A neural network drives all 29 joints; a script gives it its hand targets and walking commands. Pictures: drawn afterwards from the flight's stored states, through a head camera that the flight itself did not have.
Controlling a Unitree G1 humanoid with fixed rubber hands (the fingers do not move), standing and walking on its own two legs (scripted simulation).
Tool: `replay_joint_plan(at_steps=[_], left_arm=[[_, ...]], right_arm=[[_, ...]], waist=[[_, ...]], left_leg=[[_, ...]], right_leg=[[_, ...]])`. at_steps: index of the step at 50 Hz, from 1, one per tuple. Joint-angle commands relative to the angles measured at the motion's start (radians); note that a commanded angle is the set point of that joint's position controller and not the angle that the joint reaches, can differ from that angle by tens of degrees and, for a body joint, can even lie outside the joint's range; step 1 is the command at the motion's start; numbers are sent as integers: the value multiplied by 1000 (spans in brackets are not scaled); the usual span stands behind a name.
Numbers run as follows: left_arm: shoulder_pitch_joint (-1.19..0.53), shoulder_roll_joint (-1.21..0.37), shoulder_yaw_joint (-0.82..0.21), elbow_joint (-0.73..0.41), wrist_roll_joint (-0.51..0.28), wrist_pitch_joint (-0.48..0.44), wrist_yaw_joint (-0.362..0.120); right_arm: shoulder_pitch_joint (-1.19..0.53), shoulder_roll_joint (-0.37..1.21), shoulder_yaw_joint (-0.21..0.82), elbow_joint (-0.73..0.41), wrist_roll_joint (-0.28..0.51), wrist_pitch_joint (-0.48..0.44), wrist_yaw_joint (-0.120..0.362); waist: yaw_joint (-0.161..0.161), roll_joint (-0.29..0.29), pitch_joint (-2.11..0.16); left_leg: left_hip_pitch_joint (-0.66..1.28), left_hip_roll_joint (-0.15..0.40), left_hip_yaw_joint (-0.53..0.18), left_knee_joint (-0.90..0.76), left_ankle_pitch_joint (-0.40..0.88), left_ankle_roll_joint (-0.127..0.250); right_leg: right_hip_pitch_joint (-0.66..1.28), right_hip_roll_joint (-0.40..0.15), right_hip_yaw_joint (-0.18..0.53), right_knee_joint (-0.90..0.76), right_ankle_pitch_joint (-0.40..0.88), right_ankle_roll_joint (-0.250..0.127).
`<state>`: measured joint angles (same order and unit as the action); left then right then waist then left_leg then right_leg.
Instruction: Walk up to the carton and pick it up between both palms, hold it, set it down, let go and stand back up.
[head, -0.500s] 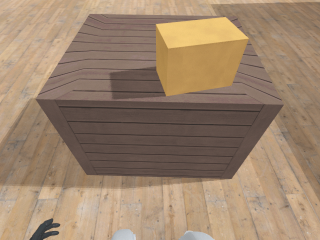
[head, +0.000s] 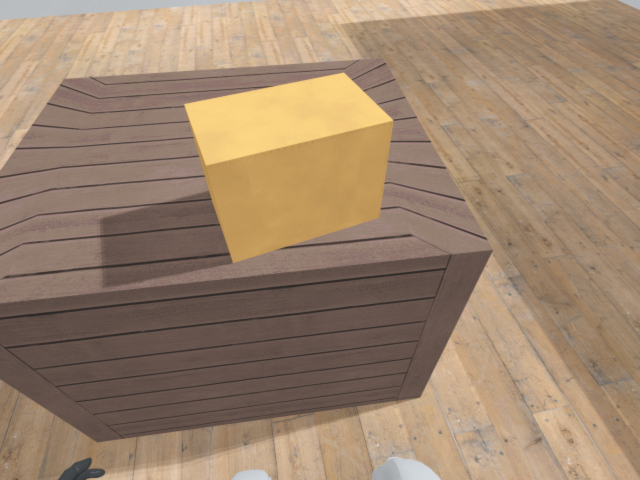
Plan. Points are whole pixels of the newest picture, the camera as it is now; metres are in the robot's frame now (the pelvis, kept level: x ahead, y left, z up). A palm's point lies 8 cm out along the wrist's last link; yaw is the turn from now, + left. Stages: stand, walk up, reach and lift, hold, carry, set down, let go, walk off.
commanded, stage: walk up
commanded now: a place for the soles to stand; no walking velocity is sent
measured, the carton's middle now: (289, 165) +0.59 +0.06 +0.07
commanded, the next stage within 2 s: none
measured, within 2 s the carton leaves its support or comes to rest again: neither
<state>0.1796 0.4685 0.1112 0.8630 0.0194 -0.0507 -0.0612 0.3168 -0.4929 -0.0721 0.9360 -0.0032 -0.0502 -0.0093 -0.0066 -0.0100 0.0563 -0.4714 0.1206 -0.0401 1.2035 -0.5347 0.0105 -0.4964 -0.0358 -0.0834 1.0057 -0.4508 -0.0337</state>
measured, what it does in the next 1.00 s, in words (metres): walks ahead: left foot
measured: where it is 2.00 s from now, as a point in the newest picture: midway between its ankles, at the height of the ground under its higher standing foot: outside the picture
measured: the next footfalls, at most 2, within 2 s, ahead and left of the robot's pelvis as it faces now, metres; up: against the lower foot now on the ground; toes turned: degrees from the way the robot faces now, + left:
left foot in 0.20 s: +0.17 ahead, +0.16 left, +0.00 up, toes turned +6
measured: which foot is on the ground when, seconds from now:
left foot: up 0.00-0.18, down 0.20-1.00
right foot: down 0.00-1.00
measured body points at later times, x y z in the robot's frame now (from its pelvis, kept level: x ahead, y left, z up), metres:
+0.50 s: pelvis +0.11 -0.04 +0.01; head +0.14 -0.05 +0.46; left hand +0.19 +0.29 -0.10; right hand +0.24 -0.35 -0.11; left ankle +0.16 +0.10 -0.68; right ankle +0.11 -0.13 -0.68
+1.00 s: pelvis +0.13 -0.03 +0.03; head +0.15 -0.04 +0.48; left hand +0.23 +0.30 -0.07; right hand +0.27 -0.33 -0.10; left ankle +0.16 +0.10 -0.68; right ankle +0.11 -0.13 -0.68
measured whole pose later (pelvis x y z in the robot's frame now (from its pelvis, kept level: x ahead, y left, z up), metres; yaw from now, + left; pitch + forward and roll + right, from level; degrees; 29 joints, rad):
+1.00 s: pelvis +0.13 -0.03 +0.03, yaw +3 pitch -3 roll +1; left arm 0.03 0.38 0.02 1.09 0.01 -0.05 0.03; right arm 0.04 -0.38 -0.04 1.02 0.01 0.01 0.01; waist 0.00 0.02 0.11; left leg -0.36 0.01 0.02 0.79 -0.37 -0.01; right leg -0.28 -0.03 -0.06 0.81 -0.48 -0.02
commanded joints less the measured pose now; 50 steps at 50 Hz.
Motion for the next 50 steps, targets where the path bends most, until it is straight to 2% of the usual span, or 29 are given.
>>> replay_joint_plan(at_steps=[1, 3, 5, 8, 10, 11, 12, 13, 14, 15, 18, 19, 20, 21, 23, 24, 26, 28, 30, 33, 35, 37, 39, 41, 42, 44, 45, 47, 50], left_arm=[[93, 298, 79, -37, -12, -21, 48], [40, 258, 50, -27, -13, -29, 54], [12, 262, 39, -37, -7, -38, 54], [-28, 266, 24, -34, -6, -34, 65], [-117, 229, -2, -37, -11, -32, 68], [-153, 174, -28, -54, -15, -31, 70], [-102, 150, -32, -34, -27, -32, 74], [-94, 179, -23, -10, -27, -25, 84], [-78, 216, -12, 7, -28, -17, 89], [-76, 211, -15, 26, -22, -17, 92], [74, 156, -27, 109, -25, -31, 92], [102, 182, -19, 140, -3, -40, 99], [87, 286, 8, 139, 10, -51, 106], [31, 282, 1, 135, -4, -58, 107], [-56, 286, -9, 121, 3, -63, 114], [-86, 263, -21, 138, -5, -61, 117], [-137, 229, -30, 129, -19, -48, 119], [-157, 207, -35, 136, -24, -42, 118], [-108, 201, -31, 170, -23, -40, 123], [-109, 216, -32, 190, -11, -41, 126], [-120, 228, -31, 186, -6, -42, 124], [-150, 222, -35, 173, -10, -36, 121], [-193, 204, -33, 134, -12, -30, 118], [-185, 183, -37, 147, -20, -27, 114], [-186, 170, -41, 140, -25, -21, 112], [-188, 163, -41, 148, -24, -13, 107], [-181, 146, -45, 161, -21, -16, 107], [-135, 191, -32, 178, -15, -26, 107], [-172, 234, -22, 168, -7, -22, 105]], right_arm=[[-110, -205, -26, -94, 10, -61, -7], [-60, -203, -27, -71, 7, -66, -5], [-44, -198, -36, -75, -2, -57, 5], [-72, -176, -43, -89, -4, -41, 14], [36, -165, -55, -59, -3, -42, 4], [83, -199, -65, -57, -10, -43, -6], [89, -286, -77, -70, -2, -53, -10], [91, -298, -76, -80, 21, -49, -7], [11, -295, -67, -79, 20, -39, -4], [-25, -280, -60, -92, 13, -34, -10], [-161, -177, -11, -96, -1, -8, -13], [-200, -129, 7, -99, 10, -2, -6], [-203, -95, 1, -111, 15, 9, 2], [-266, -135, -16, -101, 15, 17, -6], [-282, -149, -20, -80, 21, 13, -4], [-261, -140, -23, -45, 21, 7, -7], [-202, -167, -30, -18, 24, -2, 3], [-236, -156, -27, -23, 21, 8, 9], [-263, -138, -22, -12, 28, 19, 2], [-332, -127, -13, -1, 26, 32, -2], [-334, -120, -13, 4, 25, 36, 0], [-297, -111, -17, 9, 22, 29, 4], [-261, -125, -23, 10, 10, 26, 8], [-275, -156, -30, 2, 15, 22, 7], [-292, -158, -21, -11, 21, 22, 5], [-308, -173, -25, -5, 13, 22, 2], [-337, -156, -12, -4, 6, 22, 3], [-370, -137, -11, -8, 12, 34, 7], [-352, -137, -18, 4, 11, 37, 6]], waist=[[118, -106, -23], [64, -71, 7], [53, -133, 23], [27, -128, 4], [-61, -74, -40], [-102, 69, -36], [-103, 256, -77], [-83, 191, -117], [-42, 122, -126], [-36, 92, -80], [48, 178, -105], [75, 116, -79], [76, -95, -66], [72, -130, -40], [46, -105, -22], [20, -74, -69], [-4, -54, -149], [2, -32, -158], [18, -48, -212], [43, -127, -124], [31, -87, -130], [12, -77, -153], [-15, -98, -173], [-7, -27, -236], [-4, 30, -236], [10, 20, -207], [27, 63, -143], [51, -17, -148], [16, -58, -117]], left_leg=[[-488, -22, -53, 136, 36, 15], [-326, 15, -36, 9, 25, 19], [-227, 10, 28, -112, 42, 24], [-59, -27, 55, -265, 99, 52], [243, -81, 81, -410, 297, 79], [338, -59, -63, -546, 212, 111], [361, 160, -486, -773, 255, 221], [344, 291, -667, -865, 362, 312], [305, 278, -620, -808, 304, 351], [280, 271, -556, -759, 310, 335], [36, 173, -229, -603, 438, 223], [-108, 92, -107, -463, 449, 127], [-154, -48, 21, -252, 367, 29], [-121, -75, 41, -257, 128, 20], [-115, -83, -27, -248, 39, 40], [-33, -55, -23, -349, 197, 43], [171, -13, -39, -422, 623, 62], [245, -16, -69, -417, 730, 91], [263, 5, -87, -396, 719, 110], [56, -31, 2, -349, 566, 54], [59, -46, 4, -370, 370, 53], [135, -42, -18, -423, 476, 63], [215, -30, -25, -469, 599, 87], [289, 14, -111, -502, 682, 141], [270, 56, -179, -557, 649, 183], [212, 79, -202, -587, 661, 187], [176, 59, -168, -583, 668, 162], [124, -8, -83, -501, 600, 91], [178, -50, -16, -476, 489, 47]], right_leg=[[443, -371, 739, -615, -76, -278], [295, -349, 531, -526, 277, -267], [220, -342, 473, -556, 218, -258], [113, -329, 420, -504, 222, -222], [-83, -259, 246, -366, 213, -130], [-182, -170, 140, -177, 355, -74], [-230, -10, 27, 127, 287, -6], [-192, 29, 61, 206, -122, 8], [-161, 8, 121, 217, -206, 16], [-171, -22, 121, 174, -256, 6], [116, -30, 104, -192, -58, -18], [247, -57, 181, -382, 70, -34], [190, -213, 518, -572, -6, -79], [152, -327, 654, -600, 179, -172], [189, -335, 593, -499, 462, -211], [224, -295, 500, -421, 621, -191], [162, -169, 262, -317, 569, -62], [114, -125, 225, -308, 496, -14], [171, -140, 252, -319, 527, 5], [311, -226, 320, -384, 671, -86], [297, -255, 334, -388, 713, -120], [258, -246, 308, -363, 666, -134], [208, -184, 207, -317, 575, -69], [183, -111, 147, -260, 520, -3], [209, -59, 128, -202, 434, 4], [226, -48, 132, -226, 299, 0], [231, -66, 141, -281, 274, -4], [302, -154, 267, -438, 295, -43], [246, -225, 299, -475, 387, -107]])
